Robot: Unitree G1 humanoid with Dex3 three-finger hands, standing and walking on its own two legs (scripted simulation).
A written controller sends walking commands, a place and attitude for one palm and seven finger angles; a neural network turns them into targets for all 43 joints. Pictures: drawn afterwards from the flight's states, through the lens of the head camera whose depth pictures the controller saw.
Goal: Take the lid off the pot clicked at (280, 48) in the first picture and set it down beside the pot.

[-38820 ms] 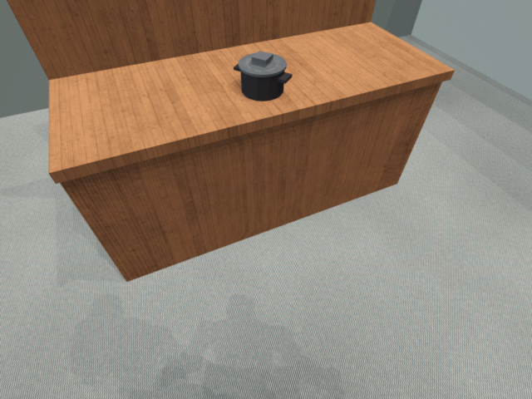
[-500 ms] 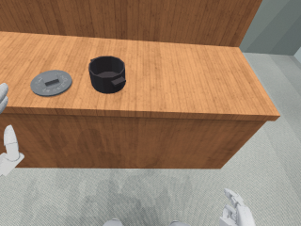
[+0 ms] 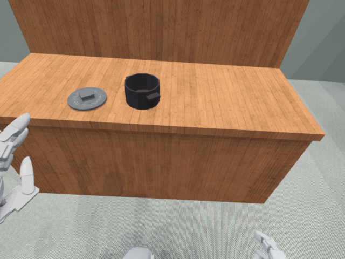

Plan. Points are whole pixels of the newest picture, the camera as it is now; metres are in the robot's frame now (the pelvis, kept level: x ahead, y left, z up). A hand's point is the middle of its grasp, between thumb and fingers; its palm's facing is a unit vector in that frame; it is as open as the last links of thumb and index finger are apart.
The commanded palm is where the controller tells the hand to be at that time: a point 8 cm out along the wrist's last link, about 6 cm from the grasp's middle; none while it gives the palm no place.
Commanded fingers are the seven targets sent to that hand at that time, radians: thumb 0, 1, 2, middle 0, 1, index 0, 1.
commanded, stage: stop stepping back and stand still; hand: left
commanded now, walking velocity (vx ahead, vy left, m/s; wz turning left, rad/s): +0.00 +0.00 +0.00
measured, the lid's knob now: (86, 94) +0.75 +0.39 -0.05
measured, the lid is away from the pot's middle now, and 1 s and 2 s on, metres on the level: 0.24 0.24 0.24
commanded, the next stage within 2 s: let the arm hang, fingers relaxed in 0.64 s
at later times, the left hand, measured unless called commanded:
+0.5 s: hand (57, 254) +0.15 +0.26 -0.05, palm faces +0.14 -0.92 -0.36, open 7.4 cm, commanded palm none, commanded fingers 0.00 0.90 0.90 -0.20 -0.30 -0.20 -0.30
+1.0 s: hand out of the picture -0.09 +0.19 -0.15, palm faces +0.07 -0.98 -0.20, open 7.3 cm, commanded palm none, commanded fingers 0.00 0.90 0.90 -0.20 -0.30 -0.20 -0.30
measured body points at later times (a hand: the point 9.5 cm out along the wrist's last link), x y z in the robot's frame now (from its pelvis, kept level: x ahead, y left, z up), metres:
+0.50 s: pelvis -0.06 +0.03 -0.01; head -0.08 +0.03 +0.44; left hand +0.14 +0.31 -0.03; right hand +0.06 -0.23 -0.12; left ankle -0.04 +0.13 -0.71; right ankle -0.03 -0.08 -0.72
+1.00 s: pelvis -0.05 +0.02 +0.02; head -0.03 +0.03 +0.47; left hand -0.09 +0.24 -0.14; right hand -0.08 -0.18 -0.14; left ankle -0.04 +0.14 -0.72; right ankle -0.05 -0.08 -0.72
